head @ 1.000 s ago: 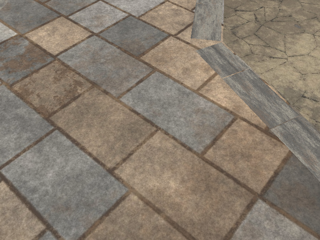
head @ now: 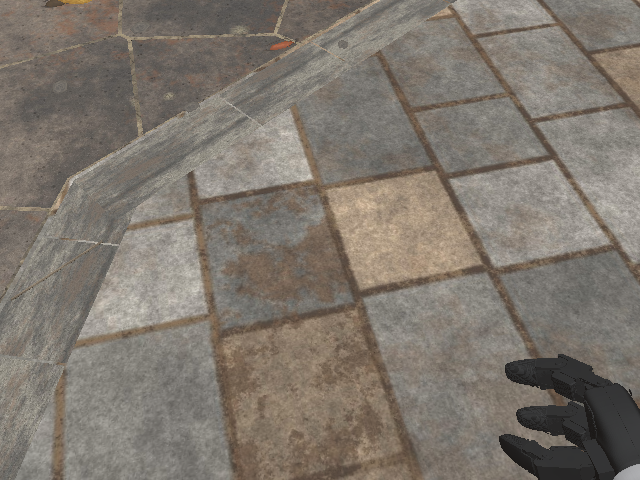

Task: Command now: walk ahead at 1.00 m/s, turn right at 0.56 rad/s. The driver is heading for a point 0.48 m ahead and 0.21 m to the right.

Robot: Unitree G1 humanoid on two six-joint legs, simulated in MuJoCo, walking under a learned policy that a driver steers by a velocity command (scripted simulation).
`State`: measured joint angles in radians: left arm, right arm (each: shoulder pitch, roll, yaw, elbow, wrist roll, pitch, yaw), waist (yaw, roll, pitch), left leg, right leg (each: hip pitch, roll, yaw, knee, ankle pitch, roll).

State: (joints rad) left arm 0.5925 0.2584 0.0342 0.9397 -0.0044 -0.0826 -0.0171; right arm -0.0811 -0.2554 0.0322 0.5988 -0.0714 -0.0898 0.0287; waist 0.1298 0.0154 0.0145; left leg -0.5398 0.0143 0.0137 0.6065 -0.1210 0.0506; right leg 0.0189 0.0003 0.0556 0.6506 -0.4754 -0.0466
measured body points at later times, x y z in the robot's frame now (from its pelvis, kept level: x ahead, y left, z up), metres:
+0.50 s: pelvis +0.44 -0.07 -0.01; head +0.48 -0.08 +0.44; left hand +0.69 +0.12 -0.12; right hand +0.41 -0.34 -0.13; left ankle +0.29 +0.12 -0.56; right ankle +0.52 -0.12 -0.71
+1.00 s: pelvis +0.69 -0.12 +0.01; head +0.72 -0.13 +0.46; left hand +0.93 +0.06 -0.11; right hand +0.72 -0.41 -0.09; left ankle +0.84 -0.10 -0.71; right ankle +0.57 -0.21 -0.66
